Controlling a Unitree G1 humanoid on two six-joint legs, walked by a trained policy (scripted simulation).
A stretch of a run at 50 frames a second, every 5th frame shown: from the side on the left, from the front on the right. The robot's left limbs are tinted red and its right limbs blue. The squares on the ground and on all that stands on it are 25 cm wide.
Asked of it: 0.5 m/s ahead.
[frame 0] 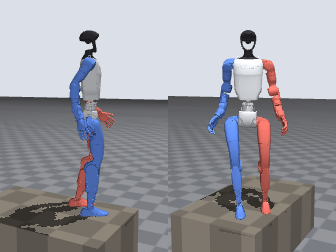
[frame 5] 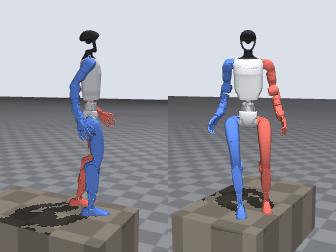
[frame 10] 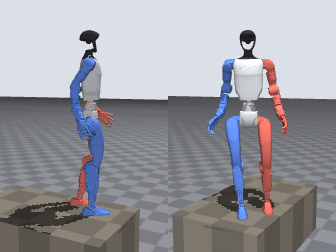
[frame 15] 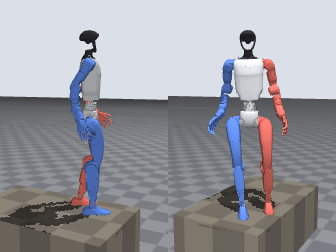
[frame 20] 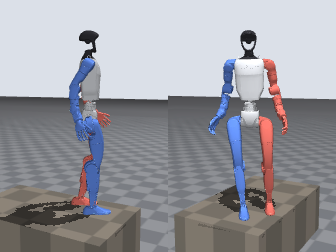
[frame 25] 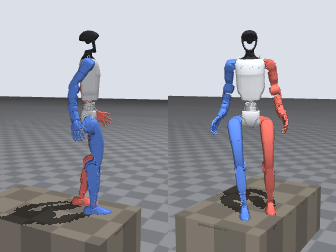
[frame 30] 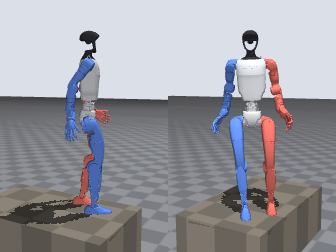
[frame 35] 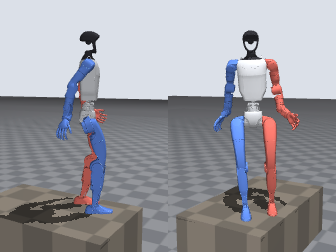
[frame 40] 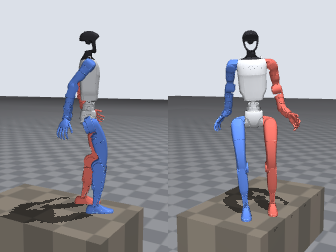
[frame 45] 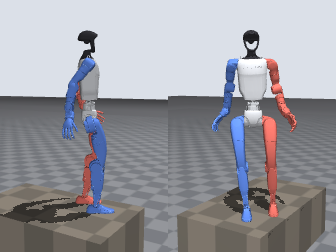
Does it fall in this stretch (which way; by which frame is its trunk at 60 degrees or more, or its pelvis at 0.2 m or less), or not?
no
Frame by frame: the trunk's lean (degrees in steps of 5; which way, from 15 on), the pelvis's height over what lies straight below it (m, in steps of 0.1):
0: 5, 0.8
5: 0, 0.8
10: 0, 0.8
15: 5, 0.8
20: 5, 0.8
25: 0, 0.8
30: 0, 0.8
35: 0, 0.8
40: 5, 0.8
45: 5, 0.8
